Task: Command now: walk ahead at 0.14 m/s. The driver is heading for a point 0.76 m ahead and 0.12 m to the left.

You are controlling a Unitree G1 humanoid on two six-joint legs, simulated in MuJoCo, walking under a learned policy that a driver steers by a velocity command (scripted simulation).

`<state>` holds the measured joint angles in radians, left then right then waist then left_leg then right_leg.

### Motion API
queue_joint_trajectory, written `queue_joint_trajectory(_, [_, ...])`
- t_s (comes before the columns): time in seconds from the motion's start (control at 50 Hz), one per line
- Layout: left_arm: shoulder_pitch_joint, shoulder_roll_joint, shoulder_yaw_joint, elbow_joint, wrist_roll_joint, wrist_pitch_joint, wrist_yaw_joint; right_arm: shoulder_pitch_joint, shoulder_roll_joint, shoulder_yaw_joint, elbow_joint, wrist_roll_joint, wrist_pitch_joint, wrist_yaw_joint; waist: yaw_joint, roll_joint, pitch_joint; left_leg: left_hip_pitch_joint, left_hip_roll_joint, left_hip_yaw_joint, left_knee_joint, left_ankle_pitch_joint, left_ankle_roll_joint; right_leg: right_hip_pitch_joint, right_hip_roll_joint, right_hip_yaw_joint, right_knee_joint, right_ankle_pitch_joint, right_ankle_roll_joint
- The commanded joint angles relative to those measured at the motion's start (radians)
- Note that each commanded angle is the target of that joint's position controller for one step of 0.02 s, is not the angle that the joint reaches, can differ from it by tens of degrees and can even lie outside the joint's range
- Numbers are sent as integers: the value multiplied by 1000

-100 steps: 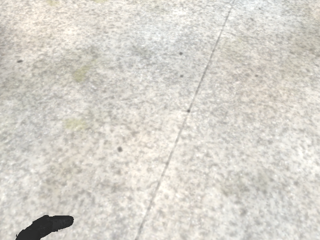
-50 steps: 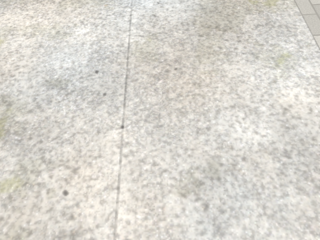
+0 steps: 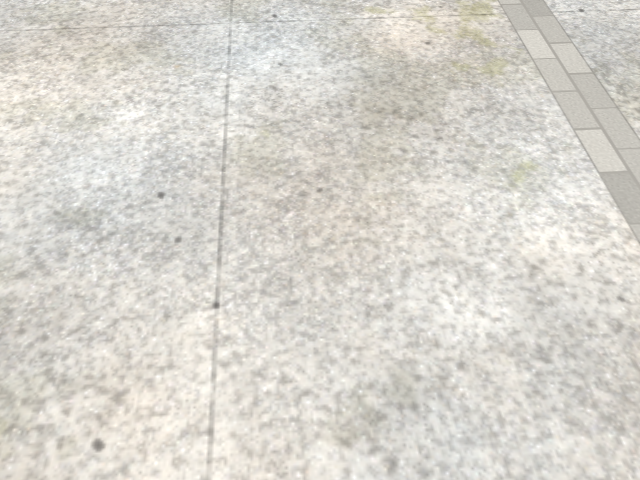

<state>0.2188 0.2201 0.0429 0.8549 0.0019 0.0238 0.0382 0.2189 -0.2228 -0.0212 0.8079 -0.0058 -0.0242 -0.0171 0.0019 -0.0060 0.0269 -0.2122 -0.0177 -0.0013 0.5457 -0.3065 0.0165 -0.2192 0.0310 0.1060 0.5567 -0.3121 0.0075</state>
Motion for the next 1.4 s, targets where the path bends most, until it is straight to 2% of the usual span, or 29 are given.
queue_joint_trajectory(0.02, [1,103,28,-40,-11,-22,4,41,-156,-41,-30,15,-7,-12,-20,100,54,-36,124,-204,-224,-444,107,-148,28,-56,26,-243,-39])
queue_joint_trajectory(0.08, [-75,86,25,-76,-29,-77,-15,94,-214,-59,-7,20,-26,-18,-39,178,142,-47,349,-521,-392,-537,244,-281,-36,-83,224,-150,-51])
queue_joint_trajectory(0.12, [-55,90,27,-68,-33,-97,-31,56,-208,-58,-17,23,-34,-13,-17,163,111,-17,334,-456,-383,-399,222,-253,-63,-84,174,-196,-76])
queue_joint_trajectory(0.18, [125,88,41,34,-21,-109,-46,-26,-185,-52,-30,42,-22,-4,76,119,25,-181,173,-198,-253,-200,130,173,14,-169,-82,85,-68])
queue_joint_trajectory(0.2, [213,105,50,65,-18,-108,-45,-42,-141,-39,-38,34,-26,-2,108,56,-4,-249,122,-128,-112,-137,93,280,-32,-88,-115,56,-76])
queue_joint_trajectory(0.22, [324,180,65,76,-18,-109,-36,-62,-63,-16,-69,20,-37,4,134,-184,-43,-407,12,8,236,-112,18,400,-247,266,-277,-112,-160])
queue_joint_trajectory(0.24, [351,242,72,70,-9,-120,-49,-74,-99,-28,-105,41,-55,-2,131,-284,-8,-579,-38,-35,459,-271,10,393,-408,612,-401,-236,-304])
queue_joint_trajectory(0.26, [268,191,54,49,-6,-131,-49,-56,-145,-40,-96,58,-67,1,85,-156,58,-655,37,-102,585,-230,30,347,-419,586,-400,-297,-321])
queue_joint_trajectory(0.3, [177,146,35,17,-7,-138,-51,-40,-145,-42,-69,45,-82,16,46,-73,78,-681,101,-90,589,-30,58,327,-334,385,-410,-182,-243])
queue_joint_trajectory(0.36, [201,104,14,28,-2,-121,-50,-70,-121,-42,-67,23,-81,38,43,-85,51,-618,129,-36,499,126,32,299,-250,166,-419,194,-190])
queue_joint_trajectory(0.46, [234,148,10,44,1,-99,-21,-245,-57,-13,-133,18,-75,48,72,-67,89,-470,75,50,159,304,-25,153,-177,-20,-425,503,-172])
queue_joint_trajectory(0.54, [268,175,14,73,-10,-91,-14,-287,-84,-17,-156,25,-76,61,57,-109,66,-295,26,37,5,408,-3,152,-204,-42,-366,626,-151])
queue_joint_trajectory(0.62, [176,183,21,51,-7,-79,-13,-4,-188,-61,-61,2,-79,50,-110,-96,-117,34,-12,29,-89,470,81,221,-167,-60,-27,850,-73])
queue_joint_trajectory(0.64, [206,155,11,33,13,-79,-14,107,-241,-68,-36,-18,-78,39,-129,8,-243,311,138,-107,-12,830,130,48,-109,-77,212,570,-36])
queue_joint_trajectory(0.66, [427,11,-30,68,21,-80,-27,116,-268,-61,-27,-34,-65,40,-22,275,-427,615,432,-441,12,1092,340,-227,38,-72,603,-304,25])
queue_joint_trajectory(0.68, [454,87,-12,113,-7,-81,-33,127,-190,-49,-26,-14,-54,48,-56,204,-512,545,422,-564,-93,869,370,-234,41,68,732,-376,32])
queue_joint_trajectory(0.7, [333,146,7,80,-30,-74,-31,10,-165,-41,-40,9,-49,48,-42,139,-324,376,374,-438,-150,671,320,-302,-14,26,753,-322,35])
queue_joint_trajectory(0.72, [237,142,8,55,-26,-65,-19,-80,-125,-29,-48,12,-45,44,-23,64,-207,224,320,-354,-197,535,271,-313,-56,-13,702,-248,40])
queue_joint_trajectory(0.76, [202,124,14,44,-6,-34,3,-158,-105,-20,-39,-11,-46,41,28,75,-110,-37,253,-239,-276,413,225,-190,-109,-17,565,-149,49])
queue_joint_trajectory(0.82, [216,71,3,48,3,-14,17,-181,-108,-22,-14,-33,-46,38,57,122,-105,-169,205,-146,-303,397,223,-48,-96,-58,324,-160,52])
queue_joint_trajectory(0.9, [172,92,7,48,10,2,12,-182,-145,-30,7,-7,-24,18,55,109,-122,-226,201,-159,-338,-44,196,89,-82,-86,90,84,25])
queue_joint_trajectory(0.94, [153,96,10,46,28,4,8,-169,-112,-17,26,-1,-15,13,63,94,-65,-301,165,-150,-343,-261,127,144,-76,-92,13,106,-4])
queue_joint_trajectory(1.0, [71,181,26,36,15,-9,15,-88,-110,-18,55,-4,-5,7,-15,-111,52,-157,39,-32,-228,-163,16,-121,-131,-1,-183,-189,-69])
queue_joint_trajectory(1.04, [30,112,10,44,20,-35,9,-76,-106,-18,71,-8,0,-3,-28,-142,38,-24,37,-20,-155,-19,17,-191,-120,-5,-235,-201,-37])
queue_joint_trajectory(1.2, [64,113,9,88,2,-61,4,-62,-99,-16,134,0,-3,0,-1,-13,-51,-1,49,-17,-119,233,38,-11,-93,-49,-132,204,-28])
queue_joint_trajectory(1.26, [96,135,19,109,-12,-50,4,-40,-107,-22,163,16,6,-2,5,-25,-26,-52,3,26,-63,-140,55,-32,-85,-38,-151,-166,-79])
queue_joint_trajectory(1.32, [147,160,29,113,-27,-74,0,-82,-88,-20,148,24,-26,5,29,-76,91,-242,2,27,35,-220,71,-10,-202,142,-244,-371,-170])
queue_joint_trajectory(1.36, [173,199,47,127,-28,-96,-2,-112,-68,-16,130,32,-56,22,33,-158,113,-357,13,44,148,-94,83,98,-344,298,-305,-290,-236])
queue_joint_trajectory(1.4, [151,179,46,120,-23,-108,-6,-118,-79,-19,122,36,-68,36,17,-139,96,-349,38,29,129,-107,106,135,-369,256,-279,-102,-223])
